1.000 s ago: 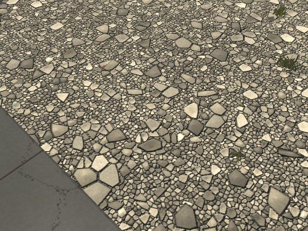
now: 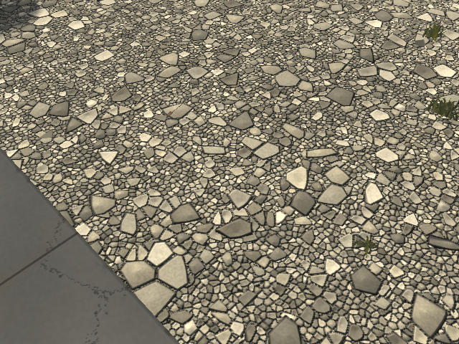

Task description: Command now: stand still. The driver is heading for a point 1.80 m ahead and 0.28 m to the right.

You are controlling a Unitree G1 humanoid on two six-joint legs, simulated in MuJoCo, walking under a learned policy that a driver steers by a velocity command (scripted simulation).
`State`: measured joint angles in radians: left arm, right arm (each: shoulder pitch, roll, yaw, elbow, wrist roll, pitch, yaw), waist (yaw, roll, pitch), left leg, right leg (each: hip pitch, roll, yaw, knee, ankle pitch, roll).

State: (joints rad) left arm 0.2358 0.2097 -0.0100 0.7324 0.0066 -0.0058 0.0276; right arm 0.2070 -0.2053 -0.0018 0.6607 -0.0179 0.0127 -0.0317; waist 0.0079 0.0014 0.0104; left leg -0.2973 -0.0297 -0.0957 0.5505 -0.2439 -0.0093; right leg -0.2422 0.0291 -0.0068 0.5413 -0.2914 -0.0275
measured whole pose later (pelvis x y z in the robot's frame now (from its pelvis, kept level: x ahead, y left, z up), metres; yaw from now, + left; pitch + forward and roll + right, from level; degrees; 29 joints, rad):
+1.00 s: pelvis +0.40 -0.06 -0.11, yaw -1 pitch +3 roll -1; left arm 0.25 0.23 0.04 0.88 0.00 -0.06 -0.03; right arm 0.39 -0.25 -0.02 0.82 0.05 -0.07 -0.04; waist -0.02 0.03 0.02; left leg -0.59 0.02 -0.07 1.83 -0.52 -0.01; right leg -0.37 0.03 -0.06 0.56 -0.24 -0.06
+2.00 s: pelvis +0.98 -0.10 -0.11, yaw -1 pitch +2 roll +0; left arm 0.18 0.24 0.06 0.80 0.00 -0.09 -0.03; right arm 0.30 -0.27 -0.05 0.90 0.02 -0.09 0.00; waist -0.01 0.03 0.01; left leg -0.39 0.03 -0.04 1.16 -0.38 0.04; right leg -0.38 0.03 -0.04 0.49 -0.16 -0.06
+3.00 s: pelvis +1.52 -0.10 -0.13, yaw -14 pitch +2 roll +2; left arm 0.07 0.24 0.06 0.74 -0.02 -0.04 -0.06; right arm 0.32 -0.27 -0.07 0.97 0.01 -0.05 -0.02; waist -0.05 -0.01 0.03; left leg 0.09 0.04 0.25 0.42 -0.47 -0.03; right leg -0.51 -0.01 -0.06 0.58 -0.10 -0.11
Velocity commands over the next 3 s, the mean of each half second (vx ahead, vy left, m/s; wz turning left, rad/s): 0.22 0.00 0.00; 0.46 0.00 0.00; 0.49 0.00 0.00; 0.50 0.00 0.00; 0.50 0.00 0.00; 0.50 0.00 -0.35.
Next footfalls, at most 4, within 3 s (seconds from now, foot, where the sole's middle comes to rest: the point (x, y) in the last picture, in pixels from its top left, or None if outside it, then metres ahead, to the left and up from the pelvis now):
0.86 right None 0.46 -0.16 -0.88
1.32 left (220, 277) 0.79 0.07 -0.88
1.88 right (287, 212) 1.08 -0.19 -0.88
2.44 left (229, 155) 1.39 0.04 -0.88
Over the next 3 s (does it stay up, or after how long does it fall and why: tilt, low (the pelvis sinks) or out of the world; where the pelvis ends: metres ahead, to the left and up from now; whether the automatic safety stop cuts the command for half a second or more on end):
stays up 1.52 -0.10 -0.13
